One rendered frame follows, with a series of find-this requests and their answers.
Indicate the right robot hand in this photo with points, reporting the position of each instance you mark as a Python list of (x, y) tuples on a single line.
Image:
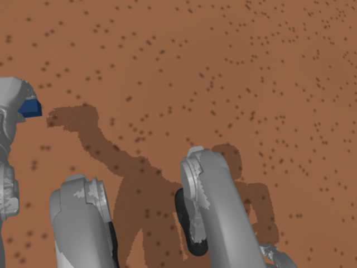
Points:
[(281, 260)]

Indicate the left robot foot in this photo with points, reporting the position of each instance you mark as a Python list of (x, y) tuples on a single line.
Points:
[(115, 245)]

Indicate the left robot hand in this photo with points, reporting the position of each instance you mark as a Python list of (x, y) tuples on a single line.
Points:
[(13, 93)]

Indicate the small box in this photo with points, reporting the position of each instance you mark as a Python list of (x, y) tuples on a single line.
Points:
[(31, 108)]

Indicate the right robot foot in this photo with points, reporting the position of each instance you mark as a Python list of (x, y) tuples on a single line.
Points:
[(197, 249)]

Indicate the left robot arm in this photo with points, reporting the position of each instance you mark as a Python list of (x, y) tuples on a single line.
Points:
[(9, 189)]

